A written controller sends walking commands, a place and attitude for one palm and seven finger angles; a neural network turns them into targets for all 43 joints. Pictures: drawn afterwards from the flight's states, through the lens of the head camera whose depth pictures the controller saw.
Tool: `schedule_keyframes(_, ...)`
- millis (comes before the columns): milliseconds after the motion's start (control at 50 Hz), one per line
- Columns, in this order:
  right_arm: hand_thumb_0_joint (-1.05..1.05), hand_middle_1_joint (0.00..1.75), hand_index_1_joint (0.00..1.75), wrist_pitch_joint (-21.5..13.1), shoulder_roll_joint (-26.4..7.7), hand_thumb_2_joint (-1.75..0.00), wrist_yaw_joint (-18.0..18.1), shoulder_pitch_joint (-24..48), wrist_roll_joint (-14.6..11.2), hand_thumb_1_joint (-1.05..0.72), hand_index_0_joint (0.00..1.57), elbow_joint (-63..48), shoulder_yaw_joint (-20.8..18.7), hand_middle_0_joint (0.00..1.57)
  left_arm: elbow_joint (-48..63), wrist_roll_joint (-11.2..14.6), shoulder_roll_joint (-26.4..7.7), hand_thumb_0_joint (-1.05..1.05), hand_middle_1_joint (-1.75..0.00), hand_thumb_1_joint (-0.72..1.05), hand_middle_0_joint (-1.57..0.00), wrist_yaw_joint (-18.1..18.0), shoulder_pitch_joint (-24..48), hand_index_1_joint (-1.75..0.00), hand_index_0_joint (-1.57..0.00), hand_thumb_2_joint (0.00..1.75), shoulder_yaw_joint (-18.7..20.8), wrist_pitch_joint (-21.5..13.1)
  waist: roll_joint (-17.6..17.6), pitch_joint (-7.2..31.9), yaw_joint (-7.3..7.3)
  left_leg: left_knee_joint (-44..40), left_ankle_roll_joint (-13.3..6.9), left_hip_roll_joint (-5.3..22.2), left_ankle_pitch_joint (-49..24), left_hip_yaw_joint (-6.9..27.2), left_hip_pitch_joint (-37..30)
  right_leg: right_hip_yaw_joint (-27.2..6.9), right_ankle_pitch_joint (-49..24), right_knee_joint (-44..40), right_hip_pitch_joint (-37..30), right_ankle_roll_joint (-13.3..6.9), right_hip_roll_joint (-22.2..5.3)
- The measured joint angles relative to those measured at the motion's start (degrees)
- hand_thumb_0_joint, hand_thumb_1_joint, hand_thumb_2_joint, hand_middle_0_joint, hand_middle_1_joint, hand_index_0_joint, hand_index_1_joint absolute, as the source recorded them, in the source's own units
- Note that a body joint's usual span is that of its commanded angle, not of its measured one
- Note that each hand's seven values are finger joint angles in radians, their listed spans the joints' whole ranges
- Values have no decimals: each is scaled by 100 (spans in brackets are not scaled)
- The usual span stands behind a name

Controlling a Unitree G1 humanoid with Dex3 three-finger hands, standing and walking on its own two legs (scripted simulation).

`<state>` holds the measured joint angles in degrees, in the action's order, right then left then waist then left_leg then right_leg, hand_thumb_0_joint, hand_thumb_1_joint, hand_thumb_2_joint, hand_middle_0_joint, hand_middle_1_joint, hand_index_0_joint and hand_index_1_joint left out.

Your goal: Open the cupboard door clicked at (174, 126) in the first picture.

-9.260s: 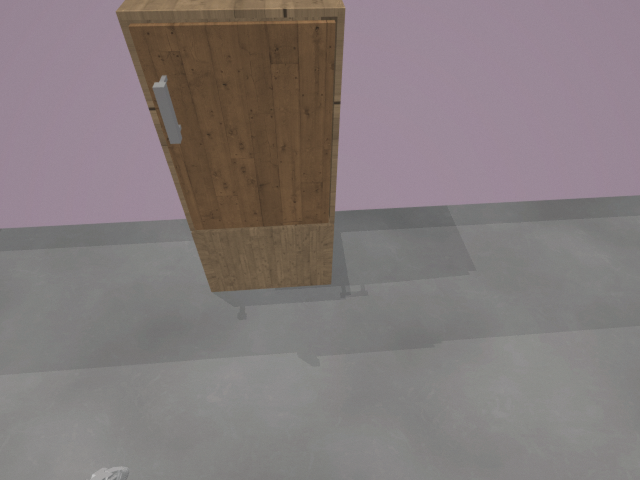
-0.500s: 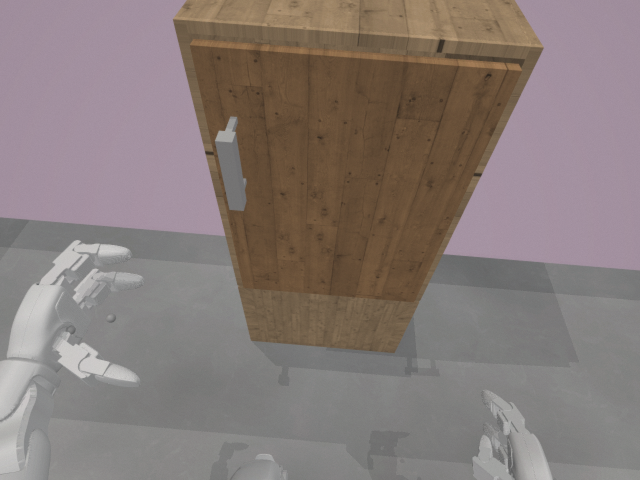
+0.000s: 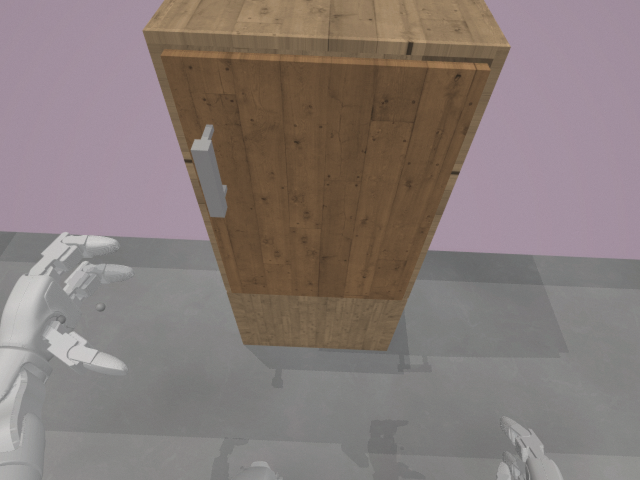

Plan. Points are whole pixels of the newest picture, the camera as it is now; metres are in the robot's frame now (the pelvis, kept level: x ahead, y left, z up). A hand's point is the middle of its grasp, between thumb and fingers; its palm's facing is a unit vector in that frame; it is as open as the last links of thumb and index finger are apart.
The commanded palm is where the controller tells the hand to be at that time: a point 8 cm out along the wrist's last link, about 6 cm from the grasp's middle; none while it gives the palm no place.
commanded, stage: raise the hand with hooked fingers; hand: left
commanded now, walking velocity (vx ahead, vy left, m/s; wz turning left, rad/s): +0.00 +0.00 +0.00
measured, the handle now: (213, 172) +0.54 +0.20 +0.06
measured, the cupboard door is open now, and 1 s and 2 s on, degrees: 0 0 0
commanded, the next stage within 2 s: move the hooked fingers beside the handle in 0.18 s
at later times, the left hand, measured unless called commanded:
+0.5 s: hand (114, 290) +0.31 +0.26 +0.07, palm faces +0.03 -1.00 -0.02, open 14.0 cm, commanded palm +0.29 +0.31 +0.08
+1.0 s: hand (131, 246) +0.38 +0.27 +0.07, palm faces +0.00 -1.00 +0.00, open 14.0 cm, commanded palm +0.36 +0.31 +0.07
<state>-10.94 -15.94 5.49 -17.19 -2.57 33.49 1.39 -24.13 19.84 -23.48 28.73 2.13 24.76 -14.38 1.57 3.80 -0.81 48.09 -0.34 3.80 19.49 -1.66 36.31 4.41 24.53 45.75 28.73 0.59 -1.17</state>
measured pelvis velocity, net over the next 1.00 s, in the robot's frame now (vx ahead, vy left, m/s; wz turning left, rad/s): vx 0.00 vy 0.00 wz -0.02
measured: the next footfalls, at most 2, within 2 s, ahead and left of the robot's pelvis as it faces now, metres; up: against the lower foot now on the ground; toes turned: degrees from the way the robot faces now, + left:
none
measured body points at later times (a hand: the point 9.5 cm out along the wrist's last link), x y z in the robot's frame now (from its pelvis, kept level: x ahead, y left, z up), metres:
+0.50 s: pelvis +0.00 -0.01 +0.00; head +0.04 -0.01 +0.45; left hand +0.30 +0.32 +0.08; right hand +0.15 -0.27 -0.09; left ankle +0.05 +0.11 -0.70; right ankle -0.02 -0.13 -0.70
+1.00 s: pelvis +0.00 +0.00 -0.01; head +0.07 +0.01 +0.44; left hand +0.37 +0.32 +0.07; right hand +0.09 -0.27 -0.11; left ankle +0.05 +0.11 -0.70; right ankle -0.02 -0.13 -0.70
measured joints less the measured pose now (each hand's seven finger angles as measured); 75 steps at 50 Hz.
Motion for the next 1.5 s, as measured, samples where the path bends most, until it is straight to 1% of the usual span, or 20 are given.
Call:
schedule_keyframes(80, 1, 30, 30, 3, 22, -90, 6, 28, 1, -90, 20, 22, 9, 21, -13, 18, 18, -1, -120, -50, -30, -2, 0, -120, -30, 30, 13, -76, 13, 7, 11, -10, 24, 10, -1, 13, -21, 10, 15, 8, -15, -21, 12)
schedule_keyframes(180, 1, 30, 30, 28, 39, -90, 19, 80, -14, -90, 20, 32, 33, 21, -172, 61, -12, -1, -120, -50, -30, 65, 70, -120, -30, 30, 12, -36, 31, 31, 30, -23, 48, 15, -11, 30, -19, 24, 29, 24, -4, -42, 20)
schedule_keyframes(340, 1, 30, 30, 26, 29, -90, 33, 142, -16, -90, 20, 23, 26, 21, -217, 30, 35, -1, -120, -50, -30, 66, 102, -120, -30, 30, -23, -99, 42, 31, 49, -14, 72, 23, -5, 47, -7, 36, 50, 53, 13, -64, 31)
schedule_keyframes(460, 1, 30, 30, 57, 4, -90, 80, 178, -8, -90, 20, 103, 43, 21, -697, -58, -43, -1, -120, -50, -30, 55, 620, -120, -30, 30, -28, -125, 18, -2, 55, 48, 83, 14, -1, 89, 88, 73, 79, 126, 93, -77, 25)
schedule_keyframes(680, 1, 30, 30, 243, -12, -90, 34, 46, 7, -90, 20, 146, 20, 21, -1552, -224, -312, -1, -120, -50, -30, 119, 1476, -120, -30, 30, 66, -167, -32, 15, -94, 155, 68, 50, 48, 43, 320, 14, 93, 216, 346, -66, 51)
schedule_keyframes(800, 1, 30, 30, 387, -16, -90, -29, -96, 20, -90, 20, 154, -18, 21, -1739, -268, -379, -1, -120, -50, -30, 106, 1643, -120, -30, 30, 187, -238, -51, 44, -172, 200, 38, 65, 89, -18, 421, -52, 95, 240, 465, -38, 58)
schedule_keyframes(880, 1, 30, 30, 470, -14, -90, -45, -176, 25, -90, 20, 167, -40, 21, -1841, -296, -404, -1, -120, -50, -30, 94, 1744, -120, -30, 30, 220, -283, -50, 61, -197, 238, 14, 63, 114, -34, 487, -71, 97, 250, 523, -14, 54)
schedule_keyframes(1020, 1, 30, 30, 586, 11, -90, -67, -212, 35, -90, 20, 210, -45, 21, -2016, -388, -376, -1, -120, -50, -30, -4, 2063, -120, -30, 30, 92, -330, -50, 93, -206, 305, -26, 39, 135, -30, 592, -69, 95, 273, 600, 23, 31)
schedule_keyframes(1160, 1, 30, 30, 695, 46, -90, -96, -135, 60, -90, 20, 177, 8, 21, -2473, -574, -389, -1, -120, -50, -30, -183, 2556, -120, -30, 30, 2, -359, -53, 104, -258, 384, -53, 30, 141, -30, 714, -75, 92, 338, 713, 47, 19)
schedule_keyframes(1260, 1, 30, 30, 775, 58, -90, -125, -113, 87, -90, 20, 163, 36, 21, -2891, -712, -492, -1, -120, -50, -30, -280, 2974, -120, -30, 30, 16, -460, -67, 96, -307, 471, -58, 42, 148, -27, 859, -79, 98, 426, 859, 48, 28)
schedule_keyframes(1340, 1, 30, 30, 857, 48, -90, -144, -139, 103, -90, 20, 191, 48, 21, -3256, -794, -627, -1, -120, -50, -30, -277, 3300, -120, -30, 30, 76, -537, -78, 106, -358, 553, -57, 61, 161, -21, 1001, -82, 111, 508, 1003, 46, 44)
schedule_keyframes(1500, 1, 30, 30, 1031, -4, -90, -160, -311, 116, -90, 20, 273, 4, 21, -3641, -872, -889, -1, -120, -50, -30, -241, 3683, -120, -30, 30, 159, -630, -71, 119, -465, 696, -48, 109, 199, -6, 1249, -83, 134, 632, 1248, 31, 88)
